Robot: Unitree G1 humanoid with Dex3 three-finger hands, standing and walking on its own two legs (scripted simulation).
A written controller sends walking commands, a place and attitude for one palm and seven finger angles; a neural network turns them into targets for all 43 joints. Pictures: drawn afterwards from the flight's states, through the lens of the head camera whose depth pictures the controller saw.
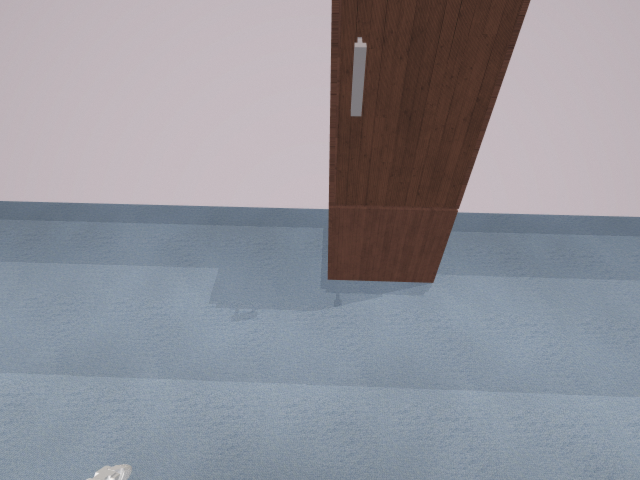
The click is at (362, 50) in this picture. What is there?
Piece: cupboard door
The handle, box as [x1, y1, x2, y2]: [351, 37, 366, 115]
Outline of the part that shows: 361,37 358,37 357,42 354,43 351,115 361,114 366,44 361,42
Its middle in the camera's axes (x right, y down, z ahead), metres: +0.09 -0.38 +0.91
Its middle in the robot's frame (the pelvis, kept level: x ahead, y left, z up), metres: +0.94 -0.04 +0.08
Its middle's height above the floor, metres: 0.85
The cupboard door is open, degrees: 0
